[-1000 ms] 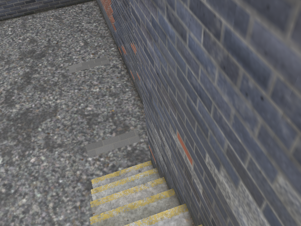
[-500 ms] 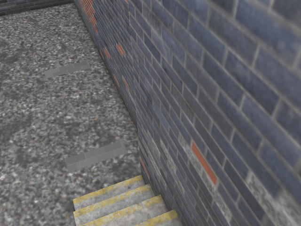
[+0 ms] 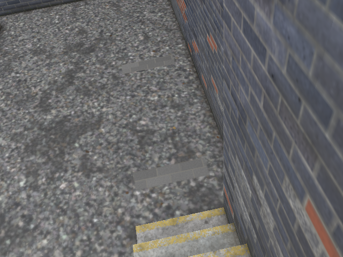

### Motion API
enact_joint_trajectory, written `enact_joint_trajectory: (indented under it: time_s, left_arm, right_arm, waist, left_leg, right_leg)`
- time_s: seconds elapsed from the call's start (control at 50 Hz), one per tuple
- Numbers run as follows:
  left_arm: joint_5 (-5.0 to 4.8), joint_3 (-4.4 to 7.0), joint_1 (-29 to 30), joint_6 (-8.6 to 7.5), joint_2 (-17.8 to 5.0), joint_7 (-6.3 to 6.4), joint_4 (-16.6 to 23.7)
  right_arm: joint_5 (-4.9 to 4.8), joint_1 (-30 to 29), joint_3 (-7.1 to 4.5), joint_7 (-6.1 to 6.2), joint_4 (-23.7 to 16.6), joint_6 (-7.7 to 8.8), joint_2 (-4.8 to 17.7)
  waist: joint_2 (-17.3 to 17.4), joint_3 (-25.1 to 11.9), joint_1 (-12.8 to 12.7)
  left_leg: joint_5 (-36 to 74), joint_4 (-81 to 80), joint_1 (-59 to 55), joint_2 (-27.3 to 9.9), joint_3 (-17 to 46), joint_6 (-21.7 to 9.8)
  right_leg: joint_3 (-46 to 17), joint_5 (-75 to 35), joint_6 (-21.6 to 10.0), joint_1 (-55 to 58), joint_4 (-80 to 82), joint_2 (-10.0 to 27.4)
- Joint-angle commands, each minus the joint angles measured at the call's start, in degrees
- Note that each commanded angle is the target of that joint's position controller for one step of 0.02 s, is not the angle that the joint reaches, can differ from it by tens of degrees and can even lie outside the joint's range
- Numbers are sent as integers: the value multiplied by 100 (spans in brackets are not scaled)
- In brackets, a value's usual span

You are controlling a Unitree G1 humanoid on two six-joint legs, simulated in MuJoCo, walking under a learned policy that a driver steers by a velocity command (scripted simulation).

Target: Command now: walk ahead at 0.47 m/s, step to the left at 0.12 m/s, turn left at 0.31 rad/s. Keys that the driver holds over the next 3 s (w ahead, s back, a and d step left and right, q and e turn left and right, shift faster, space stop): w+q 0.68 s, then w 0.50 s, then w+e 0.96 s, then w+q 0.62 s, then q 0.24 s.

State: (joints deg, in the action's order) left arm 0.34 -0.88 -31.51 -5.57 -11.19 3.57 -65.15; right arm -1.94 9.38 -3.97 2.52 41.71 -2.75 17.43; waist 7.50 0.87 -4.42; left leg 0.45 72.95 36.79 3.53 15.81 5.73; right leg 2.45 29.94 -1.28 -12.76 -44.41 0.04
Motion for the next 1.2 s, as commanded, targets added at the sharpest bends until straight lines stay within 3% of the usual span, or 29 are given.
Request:
enact_joint_trajectory:
  time_s: [0.02,0.08,0.18,0.2,0.22,0.24,0.26,0.28,0.32,0.34,0.36,0.4,0.48,0.54,0.62,0.64,0.66,0.68,0.7,0.74,0.76,0.78,0.86,0.9,0.96,1.04,1.08,1.14,1.2]
  left_arm:
    - [-108,242,393,-234,-932,277,745]
    - [-146,194,136,94,-633,439,761]
    - [-87,543,831,340,-1203,154,1059]
    - [26,619,1113,371,-1301,134,1148]
    - [107,659,1126,433,-1238,236,1172]
    - [331,436,306,381,-479,151,1353]
    - [306,352,340,222,-387,87,1499]
    - [102,424,821,112,-646,123,1590]
    - [-213,287,1229,109,-267,173,1902]
    - [-433,265,1699,245,-440,166,2105]
    - [-228,314,2242,437,-739,265,2410]
    - [163,398,1109,574,-741,262,1880]
    - [212,331,2425,306,-866,-47,2423]
    - [-76,580,1863,234,-884,-409,2142]
    - [-75,834,-477,187,-1165,-499,1035]
    - [-43,877,-1334,175,-1361,-535,667]
    - [41,694,-1932,148,-1079,-488,463]
    - [-125,507,-1853,59,-914,-580,158]
    - [-268,437,-1893,151,-870,-625,104]
    - [-55,205,-1040,276,-184,-809,213]
    - [-182,316,-755,218,-1039,-637,81]
    - [-184,437,-417,196,-1438,-437,207]
    - [-104,-10,799,263,-345,98,785]
    - [-190,120,817,238,-893,58,976]
    - [-386,161,-605,181,-543,109,622]
    - [-295,313,-1126,248,-301,74,597]
    - [-491,301,-900,267,-18,189,549]
    - [-382,525,-666,508,-578,139,700]
    - [-206,677,435,336,-728,-62,740]
  right_arm:
    - [117,330,-142,-324,-177,89,339]
    - [82,-233,111,-630,-113,124,-330]
    - [47,1254,-220,-502,890,21,230]
    - [123,2476,-371,-407,1384,77,602]
    - [149,3154,-378,-366,1412,225,573]
    - [307,2739,-359,-527,1517,477,1171]
    - [227,2619,-332,-584,1512,560,1119]
    - [297,2785,-234,-604,1393,585,651]
    - [268,2383,-325,-563,1338,534,1063]
    - [531,1813,-197,-528,1192,556,906]
    - [485,691,73,-319,732,577,316]
    - [411,-128,37,-117,561,452,539]
    - [-324,1110,111,380,877,625,-92]
    - [76,1146,-50,317,944,504,268]
    - [-17,710,64,128,890,309,-210]
    - [-100,584,108,53,946,267,-437]
    - [-326,1106,48,0,1162,286,-680]
    - [-299,2537,-15,-42,1243,320,-992]
    - [-226,2758,-36,-31,1236,291,-775]
    - [-407,1278,-43,-52,954,40,-606]
    - [-428,1541,156,-17,424,-15,-1178]
    - [-431,1169,161,48,107,-22,-946]
    - [-142,503,105,12,-242,-202,-623]
    - [-80,686,173,-134,-173,-152,-699]
    - [-132,-44,9,-209,-410,29,-247]
    - [-36,-518,88,-380,-635,188,-608]
    - [178,-444,125,-558,-504,246,-656]
    - [-66,-1110,182,-581,-668,323,-779]
    - [-44,1962,-180,-255,498,193,42]
  waist:
    - [-1104,167,385]
    - [-1416,498,15]
    - [-1413,61,689]
    - [-1058,-557,1312]
    - [-61,56,1773]
    - [1795,293,781]
    - [1753,-275,652]
    - [398,-601,919]
    - [-1065,-1329,760]
    - [-1341,-913,555]
    - [-1404,-20,123]
    - [-904,-388,-447]
    - [-550,688,433]
    - [-45,421,417]
    - [70,232,-538]
    - [-243,163,-873]
    - [-2030,128,-1111]
    - [-3806,231,-45]
    - [-4004,211,77]
    - [-911,264,133]
    - [-2183,543,711]
    - [-2030,933,688]
    - [-1257,1183,624]
    - [-1621,1056,653]
    - [-624,1229,137]
    - [-1608,1069,-267]
    - [-1370,969,-240]
    - [-1241,931,-849]
    - [-1546,-398,887]
  left_leg:
    - [3079,-1844,-63,-175,-69,-236]
    - [3788,-3946,-1299,-273,-974,-371]
    - [2294,-3415,-3004,-132,-1869,-578]
    - [2245,-3740,-4390,104,-2266,-734]
    - [2452,-5909,-4700,-295,-1592,-1132]
    - [6851,-4046,-5469,-1111,-127,-1916]
    - [8362,-3383,-6003,-1510,444,-2224]
    - [7349,-3500,-5761,-1679,494,-2220]
    - [3511,-3465,-4908,-2566,2187,-2823]
    - [1547,-4209,-3877,-2982,3127,-2891]
    - [1327,-4579,-2212,-2353,2685,-2573]
    - [1643,-4193,-501,-1176,1261,-2133]
    - [-2132,-3353,-1707,-141,727,-1598]
    - [-2663,-2743,-927,-270,871,-1546]
    - [-806,-257,-1302,218,1022,-1229]
    - [-1025,1097,-733,342,859,-950]
    - [-4029,3688,187,1149,38,-615]
    - [-5557,4847,1648,1279,-55,-621]
    - [-5378,5206,2253,1020,-205,-520]
    - [-4097,4225,1830,355,-901,-884]
    - [-4037,4448,1922,-22,-765,-784]
    - [-3229,3568,2625,-211,-177,-807]
    - [127,507,1189,-448,-7,-470]
    - [381,1187,-51,-334,-997,-142]
    - [1893,-592,1438,-758,-408,-356]
    - [947,-1276,1999,-917,-688,-360]
    - [2671,-2467,1565,-1032,-735,-498]
    - [2340,-4435,-1278,-366,-1741,-285]
    - [2660,-4231,-4292,-751,-1387,-719]
  right_leg:
    - [-777,-3336,-679,-717,-65,1248]
    - [-17,-1803,-321,-1576,-574,836]
    - [31,-2723,-242,-2265,-2996,1559]
    - [346,-3155,-52,-2516,-4534,1366]
    - [742,-946,327,-2999,-7432,748]
    - [434,2187,641,-5291,-9028,54]
    - [6,2329,676,-6045,-8715,222]
    - [-155,1741,520,-6130,-8485,374]
    - [-1121,721,398,-6246,-7276,619]
    - [-1576,-510,345,-6254,-5435,800]
    - [-1544,-1538,504,-5214,-3977,666]
    - [-1024,-3262,709,-2232,-2870,426]
    - [-1433,-6054,708,-2350,1466,441]
    - [-1355,-6756,485,-185,1428,423]
    - [-1255,-5647,433,888,1833,737]
    - [-1366,-5625,481,1604,1973,1098]
    - [-1190,-7284,307,2319,1734,1380]
    - [-1506,-8841,199,2776,376,1457]
    - [-1998,-8628,-13,2660,348,1609]
    - [-1924,-5368,17,1139,1017,1155]
    - [-3883,-5061,-806,418,1323,2151]
    - [-4646,-3166,-1086,-32,1710,2417]
    - [-3013,-1143,-740,-2173,1745,1656]
    - [-2327,-1615,-828,-2790,1879,1471]
    - [-2297,-436,-1063,-996,1021,1285]
    - [-2293,-1135,-1153,190,277,1249]
    - [-1817,-1773,-968,98,-767,1085]
    - [-936,-1825,-928,-1306,-734,820]
    - [-943,-1855,-560,-2123,-3607,778]
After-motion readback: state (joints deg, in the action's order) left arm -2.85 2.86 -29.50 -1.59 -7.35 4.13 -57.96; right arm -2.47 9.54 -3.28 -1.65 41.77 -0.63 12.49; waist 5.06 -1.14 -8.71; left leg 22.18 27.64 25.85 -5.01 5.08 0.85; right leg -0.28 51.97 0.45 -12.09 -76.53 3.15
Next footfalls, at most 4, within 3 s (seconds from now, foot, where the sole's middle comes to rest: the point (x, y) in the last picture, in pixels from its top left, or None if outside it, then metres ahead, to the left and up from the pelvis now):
0.22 left None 0.14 0.18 -0.95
0.64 right None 0.44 -0.06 -1.15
1.22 left None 0.57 0.37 -1.36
1.88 right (192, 243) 0.91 0.16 -1.56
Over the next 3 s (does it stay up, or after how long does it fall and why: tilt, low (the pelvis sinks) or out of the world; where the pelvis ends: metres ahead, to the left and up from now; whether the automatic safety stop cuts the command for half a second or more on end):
stays up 1.51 0.26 -1.23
